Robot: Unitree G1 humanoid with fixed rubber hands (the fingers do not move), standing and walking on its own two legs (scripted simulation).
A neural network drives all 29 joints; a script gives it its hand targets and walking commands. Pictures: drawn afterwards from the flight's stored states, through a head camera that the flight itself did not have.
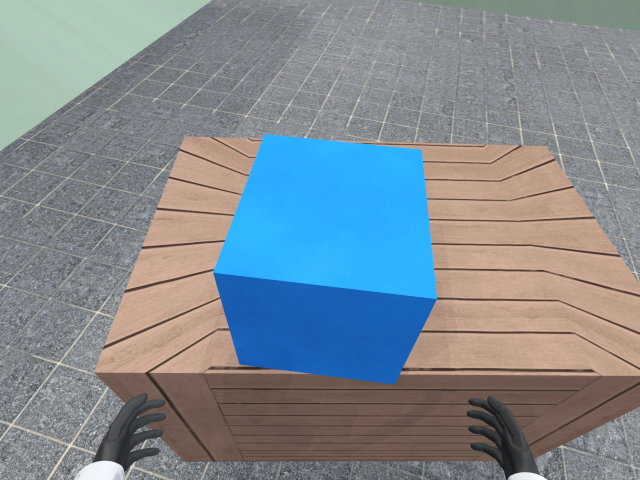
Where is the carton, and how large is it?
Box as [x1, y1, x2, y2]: [213, 134, 436, 384]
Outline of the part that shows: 264,134 213,272 239,364 394,384 436,299 421,150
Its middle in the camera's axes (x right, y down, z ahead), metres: +0.02 +0.03 +0.62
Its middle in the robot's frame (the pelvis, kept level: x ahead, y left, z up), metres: +0.43 -0.01 -0.01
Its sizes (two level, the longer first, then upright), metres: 0.282 0.254 0.253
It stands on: a pedestal, 0.64 m high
